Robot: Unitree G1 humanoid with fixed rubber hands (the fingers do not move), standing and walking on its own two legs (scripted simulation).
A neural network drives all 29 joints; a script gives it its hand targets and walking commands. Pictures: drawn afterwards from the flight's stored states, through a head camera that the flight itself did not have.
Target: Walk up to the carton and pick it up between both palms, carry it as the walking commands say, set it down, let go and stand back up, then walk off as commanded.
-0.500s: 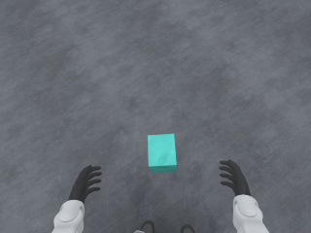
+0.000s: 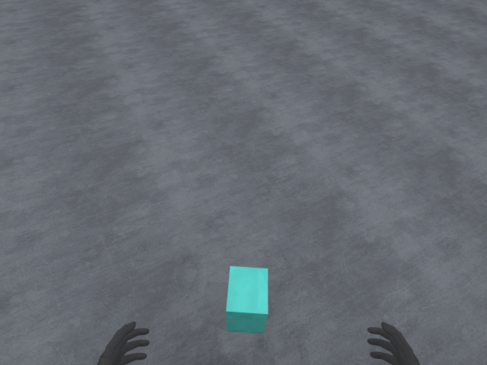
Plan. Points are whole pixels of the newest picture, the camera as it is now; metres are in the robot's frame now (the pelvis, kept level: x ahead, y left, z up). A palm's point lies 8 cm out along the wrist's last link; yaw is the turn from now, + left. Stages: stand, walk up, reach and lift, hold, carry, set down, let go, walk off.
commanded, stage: let go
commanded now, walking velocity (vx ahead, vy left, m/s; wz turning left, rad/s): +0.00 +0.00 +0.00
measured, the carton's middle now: (246, 300) +0.50 +0.01 -0.66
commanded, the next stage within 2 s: stand in 0.22 s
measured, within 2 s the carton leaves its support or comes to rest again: neither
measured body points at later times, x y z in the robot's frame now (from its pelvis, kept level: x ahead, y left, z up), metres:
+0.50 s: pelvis +0.03 +0.02 +0.00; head +0.05 +0.03 +0.45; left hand +0.17 +0.30 -0.10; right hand +0.18 -0.24 -0.10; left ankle +0.01 +0.11 -0.74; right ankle -0.01 -0.11 -0.74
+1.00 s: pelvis +0.03 +0.02 +0.00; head +0.03 +0.02 +0.45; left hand +0.16 +0.30 -0.10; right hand +0.18 -0.24 -0.10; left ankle +0.01 +0.11 -0.74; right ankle -0.01 -0.11 -0.74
